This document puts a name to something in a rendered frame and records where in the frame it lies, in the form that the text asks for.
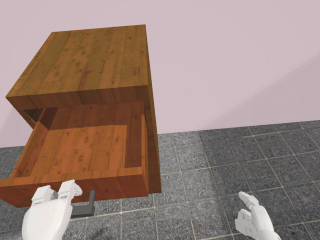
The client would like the left robot hand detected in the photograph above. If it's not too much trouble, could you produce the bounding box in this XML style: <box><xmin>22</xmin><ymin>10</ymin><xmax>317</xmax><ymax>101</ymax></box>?
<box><xmin>21</xmin><ymin>179</ymin><xmax>83</xmax><ymax>240</ymax></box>

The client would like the cabinet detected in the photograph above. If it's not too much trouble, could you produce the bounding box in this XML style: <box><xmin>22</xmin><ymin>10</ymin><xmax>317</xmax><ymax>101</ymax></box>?
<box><xmin>5</xmin><ymin>24</ymin><xmax>162</xmax><ymax>194</ymax></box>

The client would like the drawer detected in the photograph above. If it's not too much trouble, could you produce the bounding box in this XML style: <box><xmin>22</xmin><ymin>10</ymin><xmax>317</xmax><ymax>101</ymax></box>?
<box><xmin>0</xmin><ymin>99</ymin><xmax>149</xmax><ymax>208</ymax></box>

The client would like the handle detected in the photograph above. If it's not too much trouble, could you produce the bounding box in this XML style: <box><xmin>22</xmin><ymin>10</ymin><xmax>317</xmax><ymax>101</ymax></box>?
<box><xmin>70</xmin><ymin>190</ymin><xmax>96</xmax><ymax>218</ymax></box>

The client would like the robot right forearm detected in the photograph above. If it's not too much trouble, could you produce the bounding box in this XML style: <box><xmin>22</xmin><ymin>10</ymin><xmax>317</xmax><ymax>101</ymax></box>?
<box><xmin>255</xmin><ymin>229</ymin><xmax>281</xmax><ymax>240</ymax></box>

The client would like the right robot hand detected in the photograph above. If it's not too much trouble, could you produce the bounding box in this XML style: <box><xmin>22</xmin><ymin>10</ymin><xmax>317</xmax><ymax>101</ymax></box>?
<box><xmin>235</xmin><ymin>191</ymin><xmax>274</xmax><ymax>239</ymax></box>

